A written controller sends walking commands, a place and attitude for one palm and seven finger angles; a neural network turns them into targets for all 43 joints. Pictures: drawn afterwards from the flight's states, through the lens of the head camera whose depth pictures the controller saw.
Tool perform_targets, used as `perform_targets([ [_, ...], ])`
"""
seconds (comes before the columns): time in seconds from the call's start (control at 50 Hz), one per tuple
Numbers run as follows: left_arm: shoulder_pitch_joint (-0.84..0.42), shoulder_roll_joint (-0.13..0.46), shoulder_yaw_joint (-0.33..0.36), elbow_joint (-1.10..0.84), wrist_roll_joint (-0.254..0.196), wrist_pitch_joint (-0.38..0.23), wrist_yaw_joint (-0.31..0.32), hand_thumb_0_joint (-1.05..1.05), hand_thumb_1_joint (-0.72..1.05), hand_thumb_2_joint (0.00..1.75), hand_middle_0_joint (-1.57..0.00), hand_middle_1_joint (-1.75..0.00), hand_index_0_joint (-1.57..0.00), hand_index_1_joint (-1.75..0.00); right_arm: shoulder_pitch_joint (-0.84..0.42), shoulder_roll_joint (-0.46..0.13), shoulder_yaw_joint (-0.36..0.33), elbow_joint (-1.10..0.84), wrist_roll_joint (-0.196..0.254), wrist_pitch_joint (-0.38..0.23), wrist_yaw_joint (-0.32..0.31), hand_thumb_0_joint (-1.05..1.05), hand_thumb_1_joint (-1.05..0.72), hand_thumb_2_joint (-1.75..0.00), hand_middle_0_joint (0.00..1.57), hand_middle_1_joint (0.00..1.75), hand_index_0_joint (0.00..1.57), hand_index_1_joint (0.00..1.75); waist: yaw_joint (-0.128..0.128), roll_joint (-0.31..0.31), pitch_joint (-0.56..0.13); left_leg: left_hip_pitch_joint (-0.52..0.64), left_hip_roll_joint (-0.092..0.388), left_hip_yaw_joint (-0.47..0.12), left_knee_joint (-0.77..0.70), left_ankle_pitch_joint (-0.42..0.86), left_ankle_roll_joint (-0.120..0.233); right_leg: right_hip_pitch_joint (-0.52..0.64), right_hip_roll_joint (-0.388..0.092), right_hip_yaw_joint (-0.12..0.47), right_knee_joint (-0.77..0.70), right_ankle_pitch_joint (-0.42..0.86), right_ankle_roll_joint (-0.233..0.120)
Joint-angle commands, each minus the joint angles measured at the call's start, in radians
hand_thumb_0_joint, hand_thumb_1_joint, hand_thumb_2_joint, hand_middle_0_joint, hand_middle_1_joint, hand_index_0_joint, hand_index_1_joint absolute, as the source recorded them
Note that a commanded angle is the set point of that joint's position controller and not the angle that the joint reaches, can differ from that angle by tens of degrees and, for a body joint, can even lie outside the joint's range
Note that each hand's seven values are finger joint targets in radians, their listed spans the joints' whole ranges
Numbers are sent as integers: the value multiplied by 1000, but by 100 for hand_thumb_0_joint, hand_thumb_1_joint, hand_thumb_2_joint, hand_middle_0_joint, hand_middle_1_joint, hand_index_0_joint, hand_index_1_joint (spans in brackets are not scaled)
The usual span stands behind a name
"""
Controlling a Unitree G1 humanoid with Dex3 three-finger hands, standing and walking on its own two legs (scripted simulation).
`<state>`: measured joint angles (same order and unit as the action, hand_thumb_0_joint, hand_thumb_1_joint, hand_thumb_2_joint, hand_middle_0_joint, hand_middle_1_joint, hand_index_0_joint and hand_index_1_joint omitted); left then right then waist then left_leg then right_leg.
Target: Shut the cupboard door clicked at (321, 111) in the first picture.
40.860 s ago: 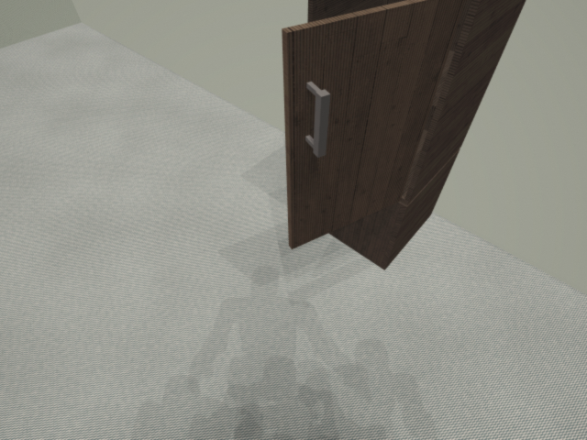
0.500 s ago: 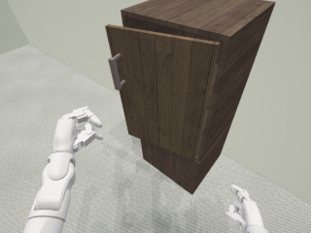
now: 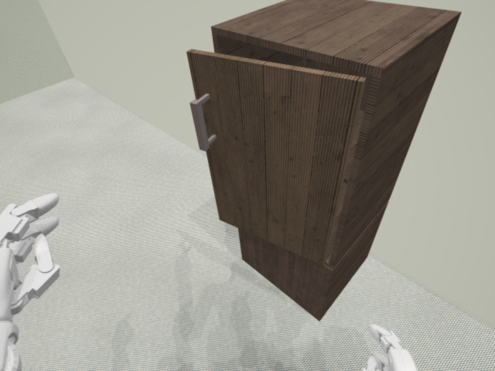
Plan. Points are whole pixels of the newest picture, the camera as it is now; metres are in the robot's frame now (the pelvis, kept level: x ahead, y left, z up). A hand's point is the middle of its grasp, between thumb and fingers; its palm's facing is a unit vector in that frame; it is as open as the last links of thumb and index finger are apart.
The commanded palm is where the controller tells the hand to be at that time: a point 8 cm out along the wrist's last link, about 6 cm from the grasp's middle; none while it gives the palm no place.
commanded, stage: draw the hand back to the body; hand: left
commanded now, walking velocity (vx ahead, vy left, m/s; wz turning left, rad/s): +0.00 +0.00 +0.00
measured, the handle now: (204, 122) +0.65 +0.19 +0.08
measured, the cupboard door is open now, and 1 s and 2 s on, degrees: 13 13 13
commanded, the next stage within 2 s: step back with the hand held close in 0.36 s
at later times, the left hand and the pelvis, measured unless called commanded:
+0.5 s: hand (55, 272) +0.18 +0.26 +0.16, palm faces +0.46 -0.79 -0.40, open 7.4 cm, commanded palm +0.14 +0.29 +0.17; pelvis -0.01 +0.00 +0.00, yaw +0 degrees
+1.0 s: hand (17, 299) +0.15 +0.29 +0.16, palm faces +0.41 -0.76 -0.51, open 7.4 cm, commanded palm +0.09 +0.32 +0.17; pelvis -0.05 +0.02 -0.01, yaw +0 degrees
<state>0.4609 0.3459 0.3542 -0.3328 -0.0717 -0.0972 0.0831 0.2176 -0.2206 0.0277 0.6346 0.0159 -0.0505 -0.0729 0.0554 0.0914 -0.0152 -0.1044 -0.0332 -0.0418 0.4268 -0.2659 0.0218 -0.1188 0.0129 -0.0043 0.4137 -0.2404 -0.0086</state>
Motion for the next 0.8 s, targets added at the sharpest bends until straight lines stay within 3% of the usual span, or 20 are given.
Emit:
perform_targets([
  [0.0, -96, 169, 95, -224, 5, -69, 27, 0, 90, 90, -20, -30, -20, -30, -157, -88, -39, -169, -2, -79, -13, 0, -90, -90, 20, 30, 20, 30, -7, -20, -27, -46, 33, 32, -64, 222, -5, 3, -17, -37, -59, 143, -1],
  [0.02, -110, 168, 90, -207, 6, -68, 28, 0, 90, 90, -20, -30, -20, -30, -153, -96, -41, -162, -3, -87, -17, 0, -90, -90, 20, 30, 20, 30, -10, -54, -6, -50, 32, 29, -65, 199, -1, -13, -15, -35, -72, 119, 0],
  [0.1, -151, 173, 86, -195, 12, -74, 40, 0, 90, 90, -20, -30, -20, -30, -150, -99, -44, -156, -3, -99, -28, 0, -90, -90, 20, 30, 20, 30, -8, -57, -15, -44, 26, 25, -71, 138, 7, -20, -18, -29, -73, 48, 1],
  [0.18, -129, 190, 106, -215, 11, -83, 43, 0, 90, 90, -20, -30, -20, -30, -158, -91, -41, -156, -5, -108, -30, 0, -90, -90, 20, 30, 20, 30, 4, -42, -41, -42, 25, 29, -70, 163, 7, 13, -22, -23, -69, 76, -2],
  [0.24, -119, 202, 121, -238, 10, -84, 43, 0, 90, 90, -20, -30, -20, -30, -159, -87, -37, -157, -7, -115, -30, 0, -90, -90, 20, 30, 20, 30, 10, 7, -52, -44, 26, 29, -71, 186, 0, 34, -24, -22, -63, 108, -5],
  [0.28, -99, 192, 122, -212, 7, -79, 40, 0, 90, 90, -20, -30, -20, -30, -158, -82, -35, -155, -8, -113, -27, 0, -90, -90, 20, 30, 20, 30, 9, -24, -18, -52, 28, 32, -70, 191, -1, 21, -19, -24, -69, 116, -4],
  [0.46, -100, 182, 114, -219, 5, -75, 31, 0, 90, 90, -20, -30, -20, -30, -154, -85, -39, -158, -8, -105, -23, 0, -90, -90, 20, 30, 20, 30, 5, -23, -32, -40, 34, 37, -72, 206, -1, 24, -18, -21, -71, 129, -1],
  [0.48, -172, 288, 216, -269, 9, -111, 42, 0, 90, 90, -20, -30, -20, -30, -142, -132, -56, -188, -1, -81, -15, 0, -90, -90, 20, 30, 20, 30, -34, -25, 17, -135, 50, -6, -18, 127, 21, -49, -76, 71, -113, 128, -13],
  [0.5, -74, 229, 174, -188, 7, -117, 39, 0, 90, 90, -20, -30, -20, -30, -133, -120, -58, -168, -6, -69, -14, 0, -90, -90, 20, 30, 20, 30, -39, -94, 0, -124, 43, -17, 18, 118, 21, -76, -109, 87, -129, 107, -26],
  [0.54, -30, 216, 153, -202, 11, -134, 38, 0, 90, 90, -20, -30, -20, -30, -137, -115, -63, -171, -5, -50, -10, 0, -90, -90, 20, 30, 20, 30, -45, -121, -34, -123, 39, -13, 59, 134, 17, -97, -144, 99, -123, 135, -39],
  [0.58, 8, 219, 158, -228, 7, -143, 46, 0, 90, 90, -20, -30, -20, -30, -127, -119, -72, -173, -3, -36, -9, 0, -90, -90, 20, 30, 20, 30, -50, -90, -97, -127, 48, -15, 71, 184, 11, -69, -158, 96, -77, 208, -48],
  [0.66, 52, 246, 184, -274, 1, -141, 58, 0, 90, 90, -20, -30, -20, -30, -124, -130, -83, -194, 3, -9, -18, 0, -90, -90, 20, 30, 20, 30, -50, -52, -179, -133, 83, -31, 53, 406, -2, -7, -127, 45, 44, 397, -27],
  [0.72, 60, 279, 214, -300, -1, -130, 67, 0, 90, 90, -20, -30, -20, -30, -130, -138, -87, -209, 4, 10, -28, 0, -90, -90, 20, 30, 20, 30, -46, -38, -198, -157, 101, -46, 38, 486, -5, 14, -101, 28, 94, 433, -13],
  [0.78, 72, 270, 207, -313, 0, -125, 71, 0, 90, 90, -20, -30, -20, -30, -122, -140, -87, -226, 4, 23, -32, 0, -90, -90, 20, 30, 20, 30, -46, -24, -181, -205, 121, -66, 5, 447, 1, 10, -77, 22, 126, 364, -1],
])
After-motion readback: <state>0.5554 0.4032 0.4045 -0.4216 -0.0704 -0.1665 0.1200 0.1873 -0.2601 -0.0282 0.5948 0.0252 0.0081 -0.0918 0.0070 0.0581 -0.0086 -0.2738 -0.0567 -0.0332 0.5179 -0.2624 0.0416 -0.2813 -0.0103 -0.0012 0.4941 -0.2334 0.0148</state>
